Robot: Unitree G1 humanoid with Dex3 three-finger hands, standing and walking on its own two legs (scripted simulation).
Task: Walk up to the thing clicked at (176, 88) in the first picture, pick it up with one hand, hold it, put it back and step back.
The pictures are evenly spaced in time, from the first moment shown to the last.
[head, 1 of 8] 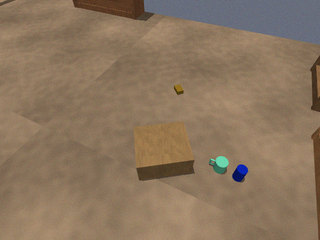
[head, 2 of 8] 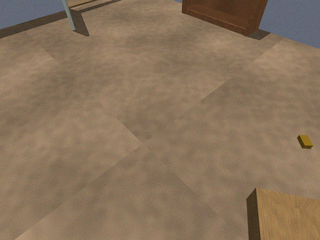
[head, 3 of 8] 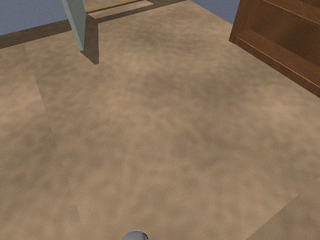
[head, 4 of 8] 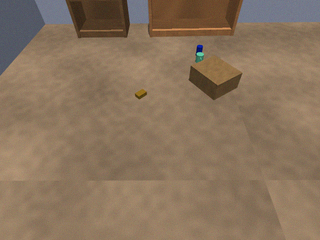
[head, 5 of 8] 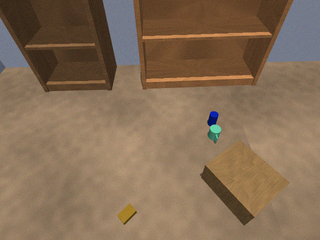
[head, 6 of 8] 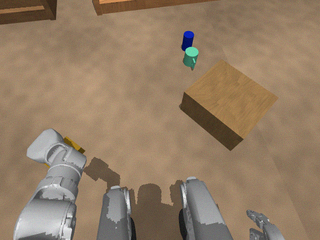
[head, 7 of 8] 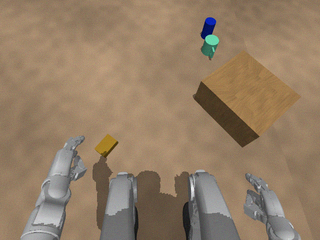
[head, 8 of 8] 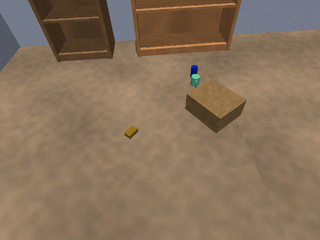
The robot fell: no
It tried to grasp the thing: yes
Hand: left
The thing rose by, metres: 0.67
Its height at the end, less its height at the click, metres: +0.00
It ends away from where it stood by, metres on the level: 0.01
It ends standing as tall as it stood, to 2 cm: yes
